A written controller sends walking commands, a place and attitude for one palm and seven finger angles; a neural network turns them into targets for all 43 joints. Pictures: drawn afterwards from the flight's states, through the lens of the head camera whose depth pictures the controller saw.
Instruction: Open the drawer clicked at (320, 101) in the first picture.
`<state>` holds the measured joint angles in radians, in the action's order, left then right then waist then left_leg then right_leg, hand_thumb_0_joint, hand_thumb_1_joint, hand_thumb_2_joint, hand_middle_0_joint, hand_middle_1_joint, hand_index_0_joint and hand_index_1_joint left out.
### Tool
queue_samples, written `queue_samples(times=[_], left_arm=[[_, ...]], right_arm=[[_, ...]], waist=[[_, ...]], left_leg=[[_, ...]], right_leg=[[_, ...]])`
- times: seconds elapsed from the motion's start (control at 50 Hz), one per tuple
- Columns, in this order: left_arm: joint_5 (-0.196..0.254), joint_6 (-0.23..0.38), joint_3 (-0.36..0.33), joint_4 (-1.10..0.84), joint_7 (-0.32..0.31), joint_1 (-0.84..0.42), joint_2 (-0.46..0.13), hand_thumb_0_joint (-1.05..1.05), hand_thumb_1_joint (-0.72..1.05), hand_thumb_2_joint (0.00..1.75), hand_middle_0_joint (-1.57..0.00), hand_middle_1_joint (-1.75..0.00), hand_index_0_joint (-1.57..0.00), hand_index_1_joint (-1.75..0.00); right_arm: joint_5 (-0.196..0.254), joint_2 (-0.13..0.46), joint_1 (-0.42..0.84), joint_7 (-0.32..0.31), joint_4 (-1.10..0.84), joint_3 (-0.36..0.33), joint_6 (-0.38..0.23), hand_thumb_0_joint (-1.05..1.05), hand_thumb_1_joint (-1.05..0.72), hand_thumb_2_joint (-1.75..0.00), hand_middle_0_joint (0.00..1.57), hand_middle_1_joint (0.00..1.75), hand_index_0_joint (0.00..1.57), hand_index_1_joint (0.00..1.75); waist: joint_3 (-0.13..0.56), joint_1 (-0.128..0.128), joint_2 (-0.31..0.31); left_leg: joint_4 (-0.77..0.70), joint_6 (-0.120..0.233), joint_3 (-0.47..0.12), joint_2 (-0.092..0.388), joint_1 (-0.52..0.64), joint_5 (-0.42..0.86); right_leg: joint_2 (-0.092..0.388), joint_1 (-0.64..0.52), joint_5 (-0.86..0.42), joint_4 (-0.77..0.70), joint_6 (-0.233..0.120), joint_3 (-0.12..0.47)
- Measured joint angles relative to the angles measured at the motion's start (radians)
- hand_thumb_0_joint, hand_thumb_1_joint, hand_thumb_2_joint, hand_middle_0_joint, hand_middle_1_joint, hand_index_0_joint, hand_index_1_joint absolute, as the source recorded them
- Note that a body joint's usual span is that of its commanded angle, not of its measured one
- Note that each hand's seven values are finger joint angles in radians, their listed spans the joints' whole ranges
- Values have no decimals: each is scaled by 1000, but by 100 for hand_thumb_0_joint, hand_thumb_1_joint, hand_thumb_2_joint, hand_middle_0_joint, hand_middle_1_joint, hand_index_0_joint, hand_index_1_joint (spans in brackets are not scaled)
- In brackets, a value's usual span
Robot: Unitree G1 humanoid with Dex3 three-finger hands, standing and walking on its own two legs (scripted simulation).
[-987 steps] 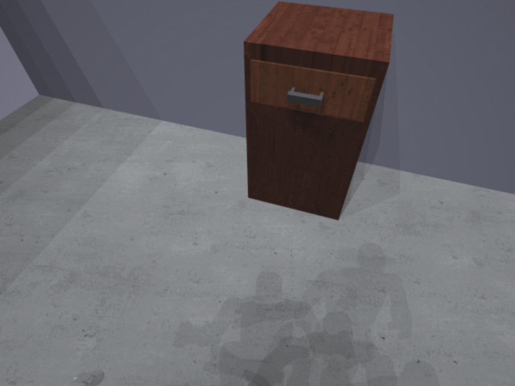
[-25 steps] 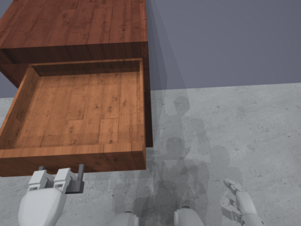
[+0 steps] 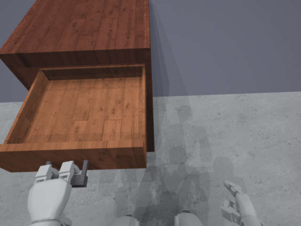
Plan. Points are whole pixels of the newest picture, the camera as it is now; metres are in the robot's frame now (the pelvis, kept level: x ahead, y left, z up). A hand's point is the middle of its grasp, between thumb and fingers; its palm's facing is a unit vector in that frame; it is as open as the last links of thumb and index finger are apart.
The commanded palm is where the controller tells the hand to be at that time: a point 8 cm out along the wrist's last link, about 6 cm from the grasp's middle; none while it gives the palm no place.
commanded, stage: lift the hand off the handle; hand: left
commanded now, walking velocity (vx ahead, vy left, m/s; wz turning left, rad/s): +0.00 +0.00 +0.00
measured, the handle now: (65, 172) +0.25 +0.26 -0.02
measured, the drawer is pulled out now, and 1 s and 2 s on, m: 0.30 0.30 0.30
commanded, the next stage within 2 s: none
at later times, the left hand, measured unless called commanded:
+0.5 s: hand (63, 191) +0.21 +0.25 -0.03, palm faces -0.03 -0.03 -1.00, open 13.6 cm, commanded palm +0.19 +0.25 +0.02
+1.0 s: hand (56, 188) +0.21 +0.25 +0.01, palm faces -0.02 -0.05 -1.00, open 13.6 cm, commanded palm +0.19 +0.25 +0.06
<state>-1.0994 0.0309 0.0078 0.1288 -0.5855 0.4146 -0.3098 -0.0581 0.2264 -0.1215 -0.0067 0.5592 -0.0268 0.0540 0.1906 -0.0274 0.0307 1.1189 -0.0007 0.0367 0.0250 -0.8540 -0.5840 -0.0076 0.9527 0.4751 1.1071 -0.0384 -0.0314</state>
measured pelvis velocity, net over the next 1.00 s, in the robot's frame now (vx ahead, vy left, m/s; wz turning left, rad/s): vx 0.00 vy -0.01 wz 0.01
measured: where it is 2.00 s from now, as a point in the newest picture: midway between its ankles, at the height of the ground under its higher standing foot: outside the picture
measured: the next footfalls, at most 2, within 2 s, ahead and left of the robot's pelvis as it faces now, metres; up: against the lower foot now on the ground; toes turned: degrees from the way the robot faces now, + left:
none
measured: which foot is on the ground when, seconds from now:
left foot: down 0.00-1.00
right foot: down 0.00-1.00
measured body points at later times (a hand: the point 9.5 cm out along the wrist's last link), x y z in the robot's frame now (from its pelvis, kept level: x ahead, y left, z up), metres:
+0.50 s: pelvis -0.01 -0.01 +0.00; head +0.07 -0.04 +0.44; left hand +0.20 +0.25 +0.02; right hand +0.18 -0.24 -0.12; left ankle -0.03 +0.12 -0.65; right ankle +0.03 -0.10 -0.65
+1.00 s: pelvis +0.00 -0.01 +0.03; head +0.06 -0.03 +0.47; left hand +0.20 +0.25 +0.06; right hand +0.19 -0.24 -0.08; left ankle -0.03 +0.12 -0.65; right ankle +0.03 -0.10 -0.65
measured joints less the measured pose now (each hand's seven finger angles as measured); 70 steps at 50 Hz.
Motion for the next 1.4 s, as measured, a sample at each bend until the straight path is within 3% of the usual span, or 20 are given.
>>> queue_samples(times=[0.24, 0.44, 1.02, 1.4], left_arm=[[-12, -14, 7, 37, -28, -56, 8, 0, -48, 30, -30, -118, -32, -120], [3, -25, 10, 98, 12, -144, -5, 0, -49, 30, -32, -120, -34, -122], [38, -5, -3, 9, 71, -78, -31, 0, -49, 30, -32, -120, -36, -122], [50, -26, 24, -99, 113, -12, -25, 0, -49, 30, -32, -120, -36, -121]], right_arm=[[0, 21, -7, -11, 28, -23, -8, 1, -90, -90, 20, 29, 20, 30], [15, -6, -5, -39, 57, -4, -18, 1, -90, -90, 20, 29, 20, 30], [27, 9, -19, -37, 27, -9, -22, 1, -90, -90, 20, 29, 20, 30], [26, 5, -26, -9, 12, -1, -13, 1, -90, -90, 20, 29, 20, 30]], waist=[[-4, -8, 4], [-16, -12, 11], [-44, -13, 16], [-57, -29, 27]], left_leg=[[28, -3, -7, -7, -37, 2], [5, -9, -13, -8, -28, 22], [-159, -7, -12, -7, 152, 76], [-247, 3, -4, -13, 259, 95]], right_leg=[[8, 35, 4, 31, -3, -6], [9, 25, -11, 12, -10, -12], [2, -157, -60, -148, -5, -10], [4, -262, -78, -233, 8, 0]])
